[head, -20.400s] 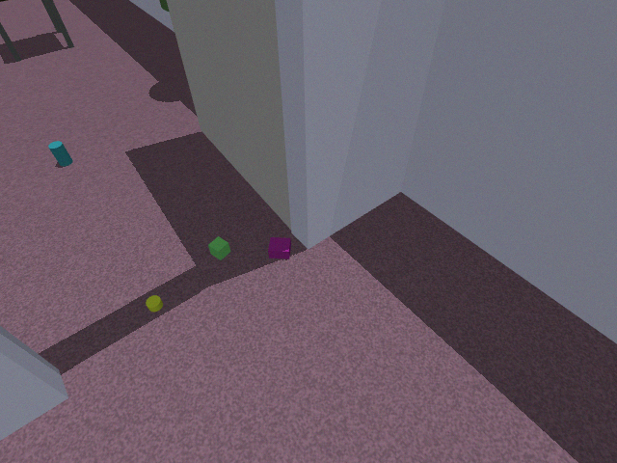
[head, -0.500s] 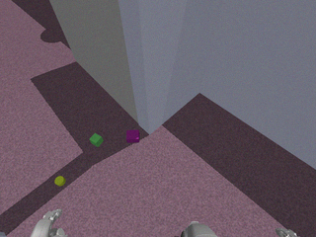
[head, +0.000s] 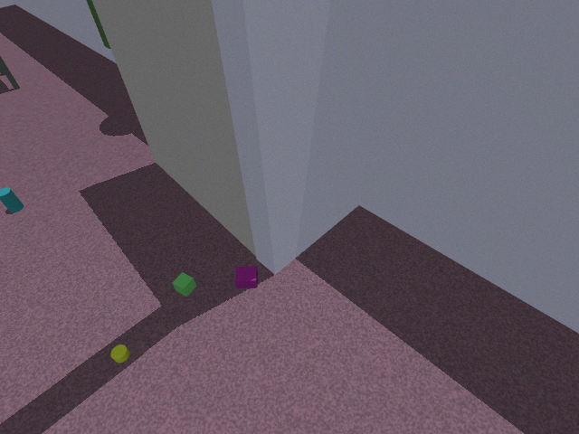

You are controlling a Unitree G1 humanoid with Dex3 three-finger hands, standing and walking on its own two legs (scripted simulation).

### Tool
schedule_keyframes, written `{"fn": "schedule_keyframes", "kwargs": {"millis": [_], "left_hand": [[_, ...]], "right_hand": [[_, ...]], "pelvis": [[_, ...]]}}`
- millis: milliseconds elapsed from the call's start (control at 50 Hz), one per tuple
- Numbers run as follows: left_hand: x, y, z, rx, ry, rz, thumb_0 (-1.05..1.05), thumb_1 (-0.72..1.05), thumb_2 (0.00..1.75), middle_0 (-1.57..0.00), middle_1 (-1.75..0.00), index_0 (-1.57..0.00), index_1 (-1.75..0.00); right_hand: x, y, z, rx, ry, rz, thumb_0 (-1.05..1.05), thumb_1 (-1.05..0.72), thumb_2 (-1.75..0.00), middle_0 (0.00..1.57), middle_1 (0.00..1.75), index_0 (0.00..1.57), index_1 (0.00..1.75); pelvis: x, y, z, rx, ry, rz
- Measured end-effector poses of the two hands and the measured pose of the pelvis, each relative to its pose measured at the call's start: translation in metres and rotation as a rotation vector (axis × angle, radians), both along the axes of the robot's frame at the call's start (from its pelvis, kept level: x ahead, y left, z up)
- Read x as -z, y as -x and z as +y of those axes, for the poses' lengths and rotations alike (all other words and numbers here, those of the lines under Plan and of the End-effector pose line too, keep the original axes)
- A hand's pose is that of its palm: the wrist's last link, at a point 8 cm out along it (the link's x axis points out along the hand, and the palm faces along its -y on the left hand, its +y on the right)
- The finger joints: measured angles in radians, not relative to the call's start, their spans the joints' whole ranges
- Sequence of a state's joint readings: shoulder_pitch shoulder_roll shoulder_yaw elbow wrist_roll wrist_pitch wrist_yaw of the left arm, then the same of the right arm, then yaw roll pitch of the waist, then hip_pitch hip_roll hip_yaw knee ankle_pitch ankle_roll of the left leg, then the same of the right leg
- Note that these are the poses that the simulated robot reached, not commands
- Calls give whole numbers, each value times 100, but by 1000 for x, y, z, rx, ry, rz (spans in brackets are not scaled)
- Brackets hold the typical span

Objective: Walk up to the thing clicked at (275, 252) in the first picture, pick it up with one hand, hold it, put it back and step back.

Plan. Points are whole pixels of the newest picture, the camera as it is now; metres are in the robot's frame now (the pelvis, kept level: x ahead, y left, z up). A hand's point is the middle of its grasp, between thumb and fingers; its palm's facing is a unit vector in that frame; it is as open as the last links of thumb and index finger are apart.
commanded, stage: walk up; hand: left
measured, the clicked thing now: (246, 277) +0.88 +0.24 -0.74
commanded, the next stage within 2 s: stand in 0.98 s
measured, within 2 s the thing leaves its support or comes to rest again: neither
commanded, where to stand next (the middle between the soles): +0.50 +0.00 m, yaw +1 degrees
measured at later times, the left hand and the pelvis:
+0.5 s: hand out of the picture +0.12 +0.27 -0.14, palm faces +0.01 -0.93 -0.38, open 7.4 cm; pelvis +0.04 +0.00 +0.00, yaw +1 degrees
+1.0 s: hand out of the picture +0.13 +0.27 -0.14, palm faces +0.04 -0.93 -0.35, open 7.4 cm; pelvis +0.05 +0.01 +0.01, yaw +1 degrees
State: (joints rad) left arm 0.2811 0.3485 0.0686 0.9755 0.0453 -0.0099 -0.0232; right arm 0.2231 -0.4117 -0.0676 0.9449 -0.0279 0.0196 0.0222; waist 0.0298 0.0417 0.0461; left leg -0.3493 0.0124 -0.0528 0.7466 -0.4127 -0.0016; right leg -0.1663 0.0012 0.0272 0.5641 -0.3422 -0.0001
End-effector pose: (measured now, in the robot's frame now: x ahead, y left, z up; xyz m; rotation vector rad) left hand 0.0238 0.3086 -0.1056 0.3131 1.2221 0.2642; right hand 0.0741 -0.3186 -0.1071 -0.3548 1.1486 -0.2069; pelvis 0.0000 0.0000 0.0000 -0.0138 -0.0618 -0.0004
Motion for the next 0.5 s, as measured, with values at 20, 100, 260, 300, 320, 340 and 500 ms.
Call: {"fn": "schedule_keyframes", "kwargs": {"millis": [20,100,260,300,320,340,500], "left_hand": [[0,-1,3,-2,0,-9,1,90,90,-21,-30,-20,-30],[4,-11,19,4,-4,-17,1,90,90,-21,-30,-20,-30],[0,-48,23,57,-8,-19,1,90,90,-21,-30,-20,-30],[-2,-56,19,67,-14,-29,1,90,90,-21,-30,-20,-30],[-2,-60,17,70,-19,-36,1,91,90,-21,-30,-20,-30],[-3,-63,13,71,-24,-42,1,91,90,-21,-30,-20,-30],[-5,-83,0,49,-5,-74,1,90,90,-21,-30,-20,-30]], "right_hand": [[2,3,2,-4,-2,15,1,-90,-90,20,30,21,30],[5,14,18,-2,-9,54,1,-90,-90,20,30,21,30],[-2,22,32,27,-36,57,1,-90,-90,20,30,21,30],[0,20,27,34,-39,65,1,-90,-90,20,30,21,30],[3,18,23,39,-40,69,1,-90,-90,20,30,21,30],[5,16,20,44,-41,72,1,-90,-90,20,30,21,30],[8,-22,15,21,-31,55,1,-90,-90,20,30,21,30]], "pelvis": [[1,0,2,-7,1,2],[3,0,11,-15,-25,-3],[-4,-7,9,7,-18,24],[-4,-10,5,6,-16,28],[-3,-11,3,8,-14,28],[-2,-13,1,7,-6,24],[-3,-36,3,-20,-11,26]]}}
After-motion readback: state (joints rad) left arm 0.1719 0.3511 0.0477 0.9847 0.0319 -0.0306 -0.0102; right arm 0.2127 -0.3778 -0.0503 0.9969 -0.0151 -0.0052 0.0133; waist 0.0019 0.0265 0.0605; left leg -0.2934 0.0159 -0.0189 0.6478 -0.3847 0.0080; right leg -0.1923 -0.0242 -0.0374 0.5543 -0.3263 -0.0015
